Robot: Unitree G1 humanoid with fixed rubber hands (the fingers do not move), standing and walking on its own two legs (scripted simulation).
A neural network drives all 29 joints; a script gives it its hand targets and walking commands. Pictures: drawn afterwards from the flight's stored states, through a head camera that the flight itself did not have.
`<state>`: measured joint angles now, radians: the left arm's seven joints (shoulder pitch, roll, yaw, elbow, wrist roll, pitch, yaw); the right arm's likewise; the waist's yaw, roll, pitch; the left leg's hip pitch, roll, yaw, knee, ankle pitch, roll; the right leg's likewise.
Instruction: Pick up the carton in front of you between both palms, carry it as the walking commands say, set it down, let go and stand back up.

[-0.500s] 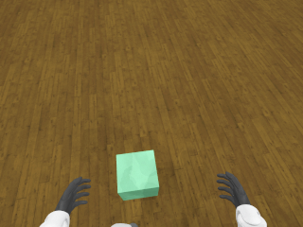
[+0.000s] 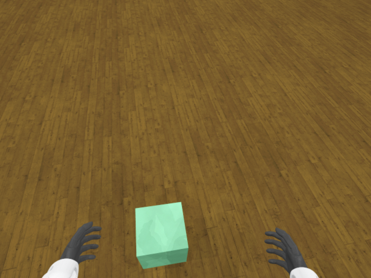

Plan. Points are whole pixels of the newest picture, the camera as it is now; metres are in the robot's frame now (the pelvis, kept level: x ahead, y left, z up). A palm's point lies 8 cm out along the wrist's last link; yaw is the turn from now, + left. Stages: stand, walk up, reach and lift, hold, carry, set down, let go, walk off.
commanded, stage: stand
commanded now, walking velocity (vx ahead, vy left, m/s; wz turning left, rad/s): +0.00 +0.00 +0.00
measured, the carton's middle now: (161, 236) +0.39 +0.10 -0.65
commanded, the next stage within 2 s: none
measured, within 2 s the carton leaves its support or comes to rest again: neither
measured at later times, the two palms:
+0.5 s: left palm (45, 270) +0.15 +0.31 -0.10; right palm out of the picture +0.13 -0.27 -0.08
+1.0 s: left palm out of the picture +0.11 +0.32 -0.10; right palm out of the picture +0.10 -0.28 -0.08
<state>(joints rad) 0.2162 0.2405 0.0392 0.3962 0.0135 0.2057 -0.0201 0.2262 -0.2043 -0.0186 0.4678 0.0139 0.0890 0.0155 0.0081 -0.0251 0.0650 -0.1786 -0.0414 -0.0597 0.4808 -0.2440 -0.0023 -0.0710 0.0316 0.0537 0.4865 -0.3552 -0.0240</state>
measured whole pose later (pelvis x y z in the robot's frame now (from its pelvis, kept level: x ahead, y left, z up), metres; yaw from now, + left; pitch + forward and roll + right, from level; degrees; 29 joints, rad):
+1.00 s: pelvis +0.00 +0.03 +0.01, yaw -2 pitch -2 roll +0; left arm 0.19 0.38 0.01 0.88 0.03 0.00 0.03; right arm 0.13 -0.35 -0.02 0.95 -0.02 -0.01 -0.02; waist 0.00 -0.04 0.02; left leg -0.17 -0.05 -0.01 0.43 -0.22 0.04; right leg -0.06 0.02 0.10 0.39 -0.30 0.01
